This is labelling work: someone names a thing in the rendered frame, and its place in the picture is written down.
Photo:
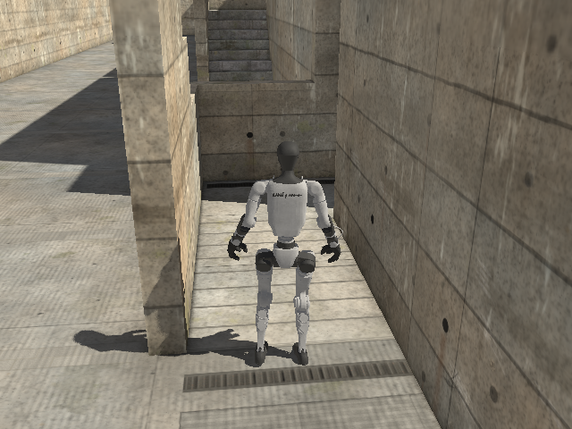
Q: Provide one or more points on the robot left thigh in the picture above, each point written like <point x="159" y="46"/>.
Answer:
<point x="264" y="267"/>

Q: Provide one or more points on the left robot forearm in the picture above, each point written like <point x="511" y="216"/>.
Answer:
<point x="240" y="233"/>

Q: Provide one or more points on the robot torso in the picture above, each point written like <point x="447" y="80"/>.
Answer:
<point x="286" y="207"/>

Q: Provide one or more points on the robot left upper arm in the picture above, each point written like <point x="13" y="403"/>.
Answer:
<point x="258" y="188"/>

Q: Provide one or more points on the robot right hand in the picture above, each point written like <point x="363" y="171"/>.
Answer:
<point x="329" y="250"/>

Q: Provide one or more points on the robot left hand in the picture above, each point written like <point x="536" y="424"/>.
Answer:
<point x="232" y="248"/>

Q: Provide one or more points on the robot right upper arm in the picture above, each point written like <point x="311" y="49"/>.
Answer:
<point x="315" y="189"/>

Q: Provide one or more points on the right robot forearm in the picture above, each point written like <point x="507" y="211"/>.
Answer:
<point x="330" y="235"/>

